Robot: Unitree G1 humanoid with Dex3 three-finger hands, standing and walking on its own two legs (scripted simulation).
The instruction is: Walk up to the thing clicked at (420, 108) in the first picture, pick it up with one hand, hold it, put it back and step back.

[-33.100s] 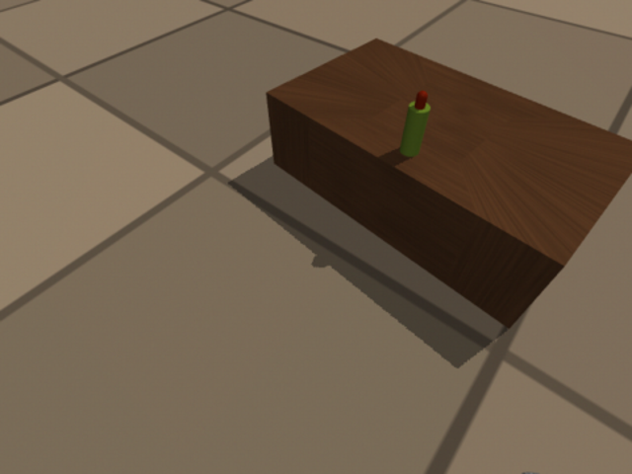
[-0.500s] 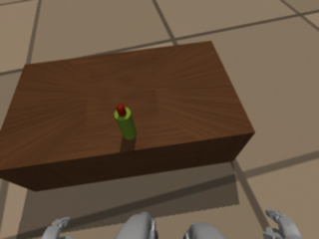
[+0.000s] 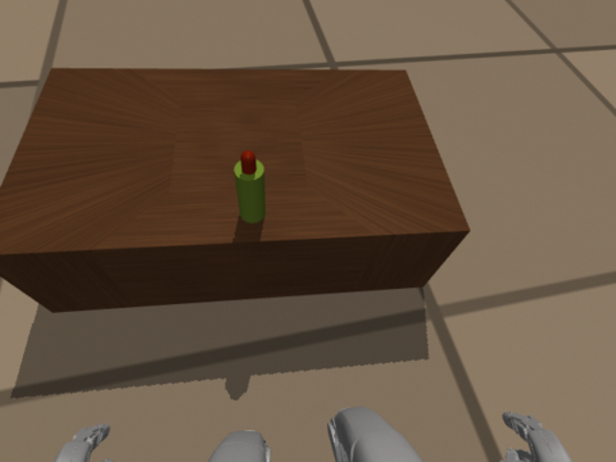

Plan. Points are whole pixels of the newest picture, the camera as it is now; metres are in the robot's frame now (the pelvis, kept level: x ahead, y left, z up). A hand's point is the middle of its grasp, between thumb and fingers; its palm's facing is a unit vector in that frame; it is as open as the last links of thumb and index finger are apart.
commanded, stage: step back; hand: left
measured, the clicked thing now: (250, 185) +0.70 +0.14 -0.27
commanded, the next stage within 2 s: none
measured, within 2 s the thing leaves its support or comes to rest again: neither
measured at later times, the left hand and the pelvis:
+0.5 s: hand out of the picture -0.04 +0.23 -0.13, palm faces +0.00 -0.89 -0.45, open 7.4 cm; pelvis -0.16 -0.05 -0.01, yaw +1 degrees
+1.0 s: hand out of the picture -0.26 +0.19 -0.17, palm faces -0.03 -0.92 -0.40, open 7.4 cm; pelvis -0.33 -0.08 -0.02, yaw -2 degrees
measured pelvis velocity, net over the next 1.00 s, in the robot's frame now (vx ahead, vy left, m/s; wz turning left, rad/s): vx -0.33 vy -0.08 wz -0.03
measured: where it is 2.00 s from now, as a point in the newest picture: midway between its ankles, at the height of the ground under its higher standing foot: outside the picture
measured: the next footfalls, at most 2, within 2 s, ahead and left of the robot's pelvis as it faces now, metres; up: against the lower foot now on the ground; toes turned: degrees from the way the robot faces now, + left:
right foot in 0.20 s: -0.07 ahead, -0.16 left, +0.00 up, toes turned -1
left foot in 0.58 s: -0.18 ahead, +0.07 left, +0.00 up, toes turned +2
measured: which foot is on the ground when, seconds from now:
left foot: down 0.00-0.24, up 0.26-0.56, down 0.58-1.00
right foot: up 0.00-0.18, down 0.20-0.62, up 0.64-0.96, down 0.98-1.00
